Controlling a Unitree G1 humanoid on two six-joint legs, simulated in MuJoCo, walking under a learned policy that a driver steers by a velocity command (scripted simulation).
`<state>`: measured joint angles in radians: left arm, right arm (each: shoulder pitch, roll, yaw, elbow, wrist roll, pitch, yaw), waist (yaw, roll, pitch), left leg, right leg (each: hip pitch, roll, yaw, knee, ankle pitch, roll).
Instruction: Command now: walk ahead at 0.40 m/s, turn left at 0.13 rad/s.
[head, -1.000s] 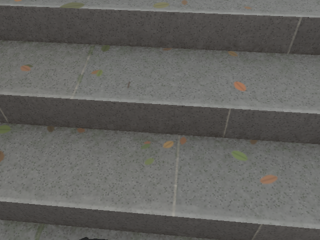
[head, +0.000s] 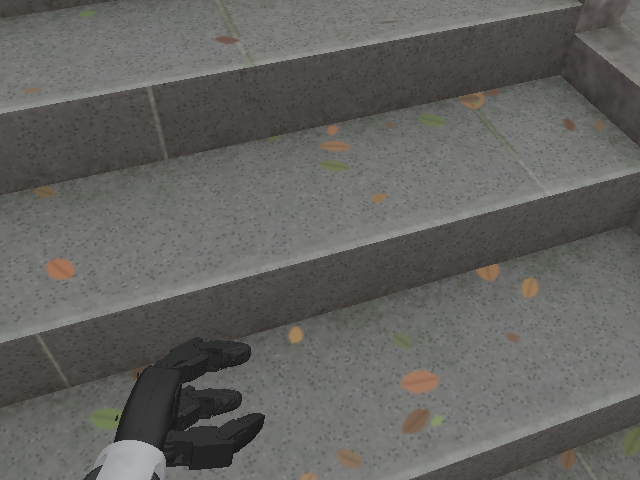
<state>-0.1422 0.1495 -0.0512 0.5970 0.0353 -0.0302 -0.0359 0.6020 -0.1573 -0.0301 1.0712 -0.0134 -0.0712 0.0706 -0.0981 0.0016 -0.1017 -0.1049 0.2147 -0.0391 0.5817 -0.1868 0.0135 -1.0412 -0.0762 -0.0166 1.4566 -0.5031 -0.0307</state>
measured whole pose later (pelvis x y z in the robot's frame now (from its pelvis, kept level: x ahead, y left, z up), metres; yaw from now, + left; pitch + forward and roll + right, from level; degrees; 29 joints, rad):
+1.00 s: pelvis +0.44 -0.03 +0.31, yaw +30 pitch +5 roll +1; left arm -0.01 0.24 0.01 0.75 0.04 -0.09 -0.01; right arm 0.30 -0.17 0.00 0.88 -0.05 -0.11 0.01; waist -0.07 0.00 -0.14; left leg -0.42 -0.13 -0.14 0.56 -0.22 0.05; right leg -0.95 -0.02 0.10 1.51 -0.27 0.07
